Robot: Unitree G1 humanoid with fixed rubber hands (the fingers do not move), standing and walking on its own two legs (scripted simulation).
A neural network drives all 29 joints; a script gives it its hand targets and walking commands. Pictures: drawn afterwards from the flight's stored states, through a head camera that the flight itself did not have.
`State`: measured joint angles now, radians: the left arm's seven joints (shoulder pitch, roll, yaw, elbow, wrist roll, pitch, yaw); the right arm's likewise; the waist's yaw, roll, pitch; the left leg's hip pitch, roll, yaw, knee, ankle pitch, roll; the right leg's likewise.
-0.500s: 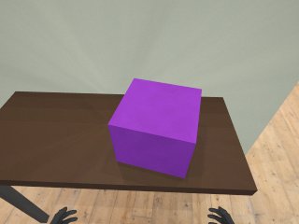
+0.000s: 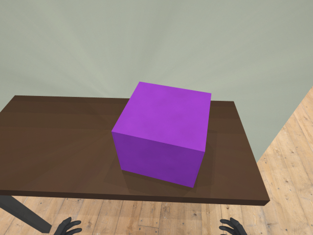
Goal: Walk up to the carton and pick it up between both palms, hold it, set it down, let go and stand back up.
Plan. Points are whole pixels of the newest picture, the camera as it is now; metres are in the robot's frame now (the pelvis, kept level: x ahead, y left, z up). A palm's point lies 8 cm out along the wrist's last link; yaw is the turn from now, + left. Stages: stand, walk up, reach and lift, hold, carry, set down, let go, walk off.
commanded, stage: let go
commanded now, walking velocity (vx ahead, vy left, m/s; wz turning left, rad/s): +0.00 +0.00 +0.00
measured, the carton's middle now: (165, 132) +0.45 +0.00 +0.00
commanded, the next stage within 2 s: stand in 0.16 s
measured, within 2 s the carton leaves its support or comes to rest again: neither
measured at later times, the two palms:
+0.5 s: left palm out of the picture +0.09 +0.26 -0.10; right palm out of the picture +0.11 -0.26 -0.11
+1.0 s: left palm out of the picture +0.07 +0.26 -0.11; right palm out of the picture +0.09 -0.26 -0.12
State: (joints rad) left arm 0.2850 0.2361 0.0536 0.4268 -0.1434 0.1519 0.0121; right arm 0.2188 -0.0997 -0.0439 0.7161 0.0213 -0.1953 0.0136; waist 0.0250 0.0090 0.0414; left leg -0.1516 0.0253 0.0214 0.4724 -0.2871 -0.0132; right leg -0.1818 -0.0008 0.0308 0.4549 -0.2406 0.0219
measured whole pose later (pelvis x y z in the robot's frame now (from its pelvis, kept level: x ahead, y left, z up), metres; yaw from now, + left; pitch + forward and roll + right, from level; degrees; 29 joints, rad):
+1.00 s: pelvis +0.00 +0.00 +0.00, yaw +0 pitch -2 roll +0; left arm 0.28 0.24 0.05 0.79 -0.05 0.01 0.00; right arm 0.22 -0.25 -0.04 0.88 0.00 -0.02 0.01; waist 0.02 0.01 0.04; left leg -0.15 0.02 0.02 0.47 -0.29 -0.01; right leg -0.18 0.00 0.03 0.46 -0.24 0.02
